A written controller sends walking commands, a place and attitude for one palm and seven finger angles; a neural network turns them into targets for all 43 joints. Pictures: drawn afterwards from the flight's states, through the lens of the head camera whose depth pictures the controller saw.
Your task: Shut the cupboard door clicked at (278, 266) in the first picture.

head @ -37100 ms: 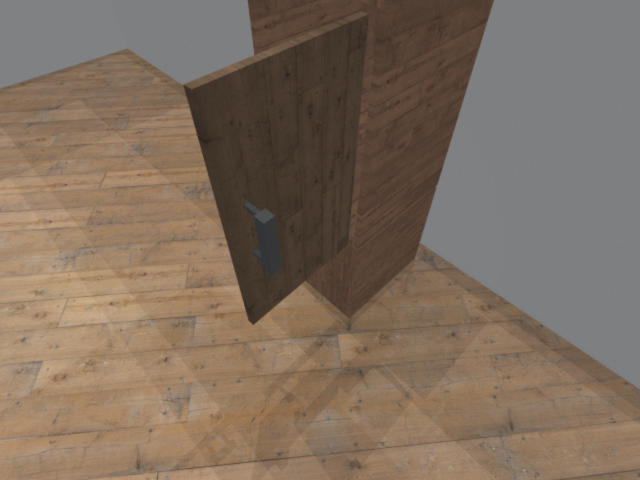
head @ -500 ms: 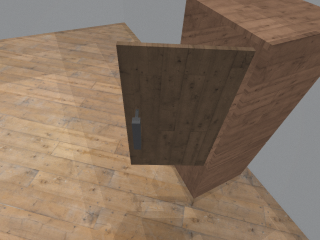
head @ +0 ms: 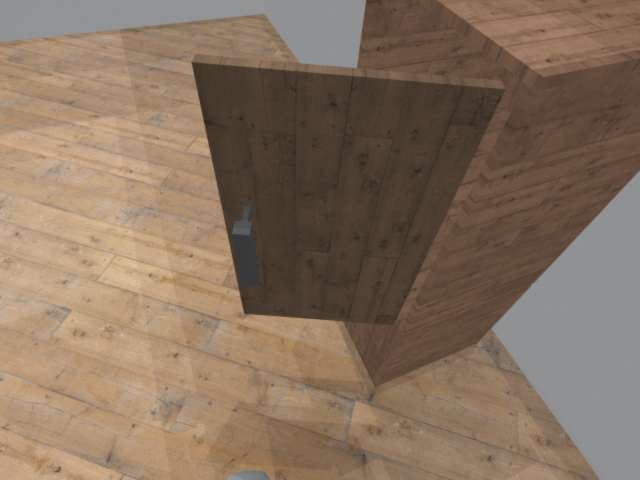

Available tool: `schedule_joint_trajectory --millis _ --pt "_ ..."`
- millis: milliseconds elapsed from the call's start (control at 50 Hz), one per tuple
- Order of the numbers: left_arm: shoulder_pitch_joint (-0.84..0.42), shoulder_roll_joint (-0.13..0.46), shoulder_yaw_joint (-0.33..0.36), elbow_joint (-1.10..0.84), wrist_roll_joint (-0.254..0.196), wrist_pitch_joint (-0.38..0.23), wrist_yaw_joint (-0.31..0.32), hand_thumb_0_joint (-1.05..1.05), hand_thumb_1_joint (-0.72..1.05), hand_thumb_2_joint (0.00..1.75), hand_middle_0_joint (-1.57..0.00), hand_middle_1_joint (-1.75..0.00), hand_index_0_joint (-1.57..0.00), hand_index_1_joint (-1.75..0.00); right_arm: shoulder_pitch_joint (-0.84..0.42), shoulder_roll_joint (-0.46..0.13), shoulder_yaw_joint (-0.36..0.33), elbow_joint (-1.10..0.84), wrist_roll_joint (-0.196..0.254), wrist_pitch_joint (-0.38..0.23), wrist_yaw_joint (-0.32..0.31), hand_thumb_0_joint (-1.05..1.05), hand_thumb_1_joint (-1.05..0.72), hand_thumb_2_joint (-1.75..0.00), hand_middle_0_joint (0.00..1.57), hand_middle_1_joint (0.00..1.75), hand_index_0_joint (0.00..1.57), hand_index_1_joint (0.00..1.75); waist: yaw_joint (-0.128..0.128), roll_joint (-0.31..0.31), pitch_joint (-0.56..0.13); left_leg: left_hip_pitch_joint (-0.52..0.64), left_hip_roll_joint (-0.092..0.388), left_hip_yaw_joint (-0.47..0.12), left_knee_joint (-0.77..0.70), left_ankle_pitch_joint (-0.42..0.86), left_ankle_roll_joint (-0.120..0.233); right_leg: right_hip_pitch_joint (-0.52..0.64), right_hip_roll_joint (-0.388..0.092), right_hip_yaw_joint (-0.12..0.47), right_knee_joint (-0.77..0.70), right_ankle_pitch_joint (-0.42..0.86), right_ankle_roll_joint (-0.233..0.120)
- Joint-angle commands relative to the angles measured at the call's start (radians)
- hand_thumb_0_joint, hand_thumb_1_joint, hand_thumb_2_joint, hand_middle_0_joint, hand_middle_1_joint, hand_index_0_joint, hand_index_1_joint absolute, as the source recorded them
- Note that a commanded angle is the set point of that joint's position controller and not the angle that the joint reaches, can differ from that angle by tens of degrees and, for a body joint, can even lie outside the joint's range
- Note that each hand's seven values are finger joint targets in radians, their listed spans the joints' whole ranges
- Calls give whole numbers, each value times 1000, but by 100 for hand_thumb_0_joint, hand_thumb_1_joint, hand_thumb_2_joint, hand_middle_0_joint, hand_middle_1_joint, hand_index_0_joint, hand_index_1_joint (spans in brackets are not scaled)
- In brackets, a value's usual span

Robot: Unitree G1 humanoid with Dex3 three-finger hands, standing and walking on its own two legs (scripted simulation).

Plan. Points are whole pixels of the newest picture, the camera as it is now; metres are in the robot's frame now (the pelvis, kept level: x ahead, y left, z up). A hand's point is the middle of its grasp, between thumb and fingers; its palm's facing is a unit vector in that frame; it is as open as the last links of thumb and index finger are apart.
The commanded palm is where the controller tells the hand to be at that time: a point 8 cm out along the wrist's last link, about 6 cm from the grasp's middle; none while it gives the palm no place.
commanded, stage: shuffle to correct the standing spot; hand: left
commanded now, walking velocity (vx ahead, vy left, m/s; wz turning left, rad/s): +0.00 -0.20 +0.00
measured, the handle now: (248, 246) +0.46 +0.15 -0.04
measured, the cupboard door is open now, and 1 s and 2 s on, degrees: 64 64 64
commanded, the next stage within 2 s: come to a stop and stand still in 0.10 s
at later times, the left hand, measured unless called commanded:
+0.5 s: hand out of the picture +0.08 +0.13 -0.18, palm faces -0.01 -0.97 -0.23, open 7.4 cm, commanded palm none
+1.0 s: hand out of the picture +0.06 +0.15 -0.16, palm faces -0.03 -0.94 -0.34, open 7.4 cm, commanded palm none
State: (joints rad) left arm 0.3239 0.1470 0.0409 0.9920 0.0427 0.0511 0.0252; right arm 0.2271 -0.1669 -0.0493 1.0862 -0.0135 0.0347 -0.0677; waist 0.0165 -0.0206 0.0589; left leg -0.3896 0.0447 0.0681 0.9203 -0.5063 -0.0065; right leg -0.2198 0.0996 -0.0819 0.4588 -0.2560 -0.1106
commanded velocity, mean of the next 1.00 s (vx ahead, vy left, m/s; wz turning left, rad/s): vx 0.00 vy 0.02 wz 0.00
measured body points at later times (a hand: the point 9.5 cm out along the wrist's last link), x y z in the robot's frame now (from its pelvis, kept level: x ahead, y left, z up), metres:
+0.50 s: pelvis +0.01 -0.06 -0.01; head +0.04 -0.06 +0.44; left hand +0.08 +0.18 -0.16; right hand +0.02 -0.31 -0.16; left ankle -0.01 +0.08 -0.73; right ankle +0.04 -0.25 -0.74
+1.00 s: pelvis +0.02 -0.07 -0.01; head +0.02 -0.11 +0.44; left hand +0.06 +0.19 -0.13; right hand +0.06 -0.30 -0.17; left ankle -0.01 +0.08 -0.73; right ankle +0.04 -0.25 -0.73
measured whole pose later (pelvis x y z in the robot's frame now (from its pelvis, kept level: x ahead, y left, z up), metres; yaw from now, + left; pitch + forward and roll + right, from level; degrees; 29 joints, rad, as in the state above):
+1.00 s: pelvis +0.02 -0.07 -0.01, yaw -2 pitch -1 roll +2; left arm 0.24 0.22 0.00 1.04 0.02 0.02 0.02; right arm 0.27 -0.22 -0.01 0.93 -0.02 0.02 -0.01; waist -0.01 0.07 0.02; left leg -0.19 0.05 0.05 0.56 -0.35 -0.05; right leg -0.30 -0.10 0.08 0.61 -0.29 0.09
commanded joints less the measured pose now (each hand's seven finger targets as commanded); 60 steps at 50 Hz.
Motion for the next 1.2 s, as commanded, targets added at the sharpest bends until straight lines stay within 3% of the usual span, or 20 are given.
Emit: schedule_joint_trajectory --millis 0,60,80,100,160,220,300,340,360,400,420,480,600,680,700,740,760,820,860,1180 --pt "35 148 33 -57 -2 -10 1 0 90 90 -20 -30 -20 -30 67 -51 -11 -45 0 -26 -4 0 -90 -90 20 30 20 30 -23 -55 -51 55 1 30 -207 71 -1 58 -284 268 -95 470 -137" --pt "17 117 31 -70 -19 -7 -11 0 90 90 -20 -30 -20 -30 174 -95 -16 -11 -6 -39 -14 0 -90 -90 20 30 20 30 -74 22 -81 349 108 -81 -545 349 48 -100 -195 186 88 343 2" --pt "52 64 24 -86 -22 -7 -19 0 90 90 -20 -30 -20 -30 194 -191 -37 -20 -18 -42 -14 0 -90 -90 20 30 20 30 -74 261 -68 416 371 -410 -607 503 166 -306 -92 86 302 -10 90" --pt "-20 117 31 -115 -8 -3 -15 0 90 90 -20 -30 -20 -30 185 -221 -40 -35 -22 -34 -15 0 -90 -90 20 30 20 30 -94 270 10 308 512 -523 -645 656 273 -377 -77 113 544 -339 130" --pt "-44 130 54 -114 -6 7 -27 0 90 90 -20 -30 -20 -30 48 -176 -16 -89 -23 -51 -15 0 -90 -90 20 30 20 30 -24 100 23 219 369 -313 -611 706 202 -399 -114 206 756 -170 139" --pt "-33 99 45 -105 -20 16 -37 0 90 90 -20 -30 -20 -30 12 -170 -18 -110 -22 -53 -4 0 -90 -90 20 30 20 30 -10 151 -32 212 266 -128 -588 706 154 -316 -139 157 660 -107 162" --pt "-90 64 21 -117 -24 -13 -35 0 90 90 -20 -30 -20 -30 40 -183 -36 -105 -26 -38 23 0 -90 -90 20 30 20 30 -44 228 -20 185 204 -72 -553 586 124 -134 -139 2 234 -104 169" --pt "-19 77 19 -76 -25 -35 -28 0 90 90 -20 -30 -20 -30 43 -183 -38 -101 -19 -28 34 0 -90 -90 20 30 20 30 -12 180 -57 137 149 -56 -462 470 75 33 -105 -49 52 40 171" --pt "28 116 24 -55 -24 -51 -19 0 90 90 -20 -30 -20 -30 56 -154 -33 -100 -14 -28 41 0 -90 -90 20 30 20 30 7 90 -83 110 94 -33 -384 354 32 119 -137 -9 -53 97 167" --pt "6 255 37 -54 -18 -68 0 0 90 90 -20 -30 -20 -30 70 -42 -8 -125 2 -20 51 0 -90 -90 20 30 20 30 -3 -180 -68 -7 3 24 -277 -3 -27 89 -432 309 -156 183 46" --pt "-22 274 32 -62 -15 -61 -1 0 90 90 -20 -30 -20 -30 63 -50 -8 -122 -1 -17 55 0 -90 -90 20 30 20 30 -12 -92 -52 95 -6 -5 -258 13 -16 -35 -445 281 -146 158 25" --pt "-135 263 34 -74 -15 -54 7 0 90 90 -20 -30 -20 -30 115 -84 -21 -91 1 -2 53 0 -90 -90 20 30 20 30 -47 -275 -26 146 -10 -1 -302 146 -25 -111 -381 249 -117 154 45" --pt "-118 214 36 -91 -19 -35 12 0 90 90 -20 -30 -20 -30 107 -126 -23 -95 -2 -25 57 0 -90 -90 20 30 20 30 -22 2 -84 180 35 -41 -386 505 -2 -51 -259 110 74 266 118" --pt "-114 170 21 -84 -19 -30 10 0 90 90 -20 -30 -20 -30 55 -141 -24 -113 0 -33 54 0 -90 -90 20 30 20 30 -5 61 -86 120 64 -84 -459 442 19 2 -196 68 80 154 146" --pt "-47 175 7 -6 -33 -48 49 0 90 90 -20 -30 -20 -30 39 -192 -17 -170 23 -62 59 0 -90 -90 20 30 20 30 -20 241 -189 147 90 -20 -349 571 -15 68 -218 78 154 197 109" --pt "-82 160 -9 -55 -32 -41 24 0 90 90 -20 -30 -20 -30 48 -176 -3 -207 -6 -57 60 0 -90 -90 20 30 20 30 -11 443 -99 82 114 -170 -546 458 17 -61 -124 10 258 -194 104" --pt "-71 154 -15 -48 -31 -40 16 0 90 90 -20 -30 -20 -30 29 -174 0 -218 -9 -52 53 0 -90 -90 20 30 20 30 2 424 -57 78 126 -169 -544 446 50 -83 -125 12 223 -180 99" --pt "-84 178 -17 -23 -29 -66 0 0 90 90 -20 -30 -20 -30 50 -141 12 -235 -4 -46 52 0 -90 -90 20 30 20 30 -8 21 -45 121 50 -92 -435 369 24 -63 -177 127 68 74 83" --pt "-114 209 -18 -23 -28 -63 0 0 90 90 -20 -30 -20 -30 97 -136 8 -219 -1 -39 57 0 -90 -90 20 30 20 30 -38 -40 6 139 22 -78 -468 205 11 -122 -202 167 9 -41 89" --pt "-100 236 -3 3 -27 -74 0 0 90 90 -20 -30 -20 -30 86 -150 16 -146 -5 -52 55 0 -90 -90 20 30 20 30 -27 -39 -52 223 27 -36 -492 347 1 -53 -210 163 8 144 94"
